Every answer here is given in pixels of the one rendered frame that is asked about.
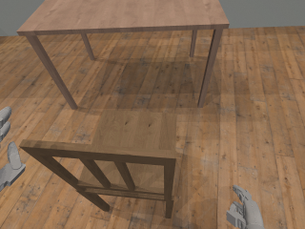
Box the robot left hand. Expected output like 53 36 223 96
0 106 26 192

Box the robot right hand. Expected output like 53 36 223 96
226 185 264 229

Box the chair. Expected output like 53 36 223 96
19 110 177 219

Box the table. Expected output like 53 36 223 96
17 0 230 110

